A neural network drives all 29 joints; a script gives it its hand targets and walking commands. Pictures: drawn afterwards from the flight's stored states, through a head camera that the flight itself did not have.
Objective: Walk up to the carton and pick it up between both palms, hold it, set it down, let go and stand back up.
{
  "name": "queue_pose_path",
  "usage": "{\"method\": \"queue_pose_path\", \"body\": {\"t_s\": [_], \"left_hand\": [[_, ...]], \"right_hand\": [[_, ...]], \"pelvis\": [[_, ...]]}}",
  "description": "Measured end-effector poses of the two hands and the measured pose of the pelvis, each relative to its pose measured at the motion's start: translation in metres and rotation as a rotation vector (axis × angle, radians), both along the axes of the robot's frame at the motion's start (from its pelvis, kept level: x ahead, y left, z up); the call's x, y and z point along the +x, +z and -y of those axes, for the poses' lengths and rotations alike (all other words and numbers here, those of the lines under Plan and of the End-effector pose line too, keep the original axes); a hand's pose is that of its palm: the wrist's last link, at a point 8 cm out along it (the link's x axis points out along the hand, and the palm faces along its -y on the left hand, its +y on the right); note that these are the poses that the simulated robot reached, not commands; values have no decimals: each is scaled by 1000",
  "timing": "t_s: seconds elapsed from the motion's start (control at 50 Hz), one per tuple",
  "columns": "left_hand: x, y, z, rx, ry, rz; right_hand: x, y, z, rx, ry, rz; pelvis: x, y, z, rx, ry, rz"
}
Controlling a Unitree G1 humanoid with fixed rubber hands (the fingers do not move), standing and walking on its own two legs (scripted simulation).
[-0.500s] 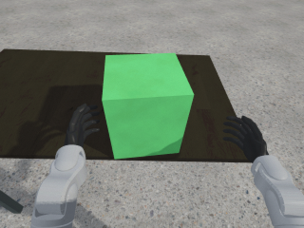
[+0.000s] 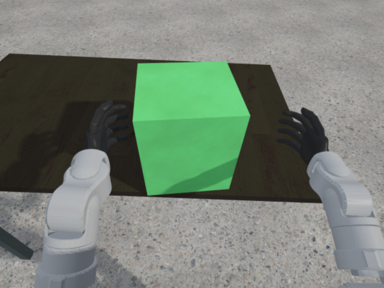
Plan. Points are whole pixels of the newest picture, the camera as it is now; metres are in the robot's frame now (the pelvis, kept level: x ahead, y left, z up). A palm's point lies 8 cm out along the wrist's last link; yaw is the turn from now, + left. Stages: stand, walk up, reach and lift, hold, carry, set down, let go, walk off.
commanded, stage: reach and lift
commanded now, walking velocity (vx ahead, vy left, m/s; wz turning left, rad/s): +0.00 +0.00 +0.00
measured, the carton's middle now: (186, 130) +0.45 +0.03 +0.08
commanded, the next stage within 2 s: none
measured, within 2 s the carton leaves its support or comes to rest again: neither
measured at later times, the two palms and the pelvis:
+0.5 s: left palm (98, 105) +0.36 +0.18 +0.22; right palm (305, 107) +0.41 -0.21 +0.19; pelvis +0.01 +0.00 +0.00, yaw +0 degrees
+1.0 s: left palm (87, 61) +0.40 +0.20 +0.28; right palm (292, 65) +0.46 -0.18 +0.25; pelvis +0.01 +0.00 +0.00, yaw +0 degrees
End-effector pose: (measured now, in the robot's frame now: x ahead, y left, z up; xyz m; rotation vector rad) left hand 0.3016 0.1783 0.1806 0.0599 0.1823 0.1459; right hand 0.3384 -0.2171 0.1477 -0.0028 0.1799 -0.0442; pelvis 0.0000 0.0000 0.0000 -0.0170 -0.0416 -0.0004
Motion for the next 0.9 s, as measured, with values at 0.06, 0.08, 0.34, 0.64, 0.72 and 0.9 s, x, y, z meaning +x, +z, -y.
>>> {"method": "queue_pose_path", "body": {"t_s": [0.06, 0.08, 0.34, 0.64, 0.72, 0.9], "left_hand": [[8, 8, -4, 4, 17, -3], [11, 11, -5, 7, 20, -2], [46, 22, -4, 31, 32, -57], [70, 75, -8, 71, 39, 58], [80, 61, -16, 74, 69, -37], [89, 72, -20, 18, 57, -1]], "right_hand": [[10, 0, -3, 9, 3, -33], [13, 1, -5, 11, 6, -35], [55, 25, -9, 31, 2, -36], [89, 69, -13, 36, 16, 13], [96, 60, -14, 35, 16, -60], [114, 89, -37, 50, 79, -4]], "pelvis": [[-3, 0, 0, 0, 0, 3], [-3, 0, 0, 0, 0, 4], [2, 0, 2, 3, 0, -2], [6, 0, 3, 4, 0, -9], [6, 0, 3, 4, 0, -8], [8, 0, 4, 6, 0, -17]]}}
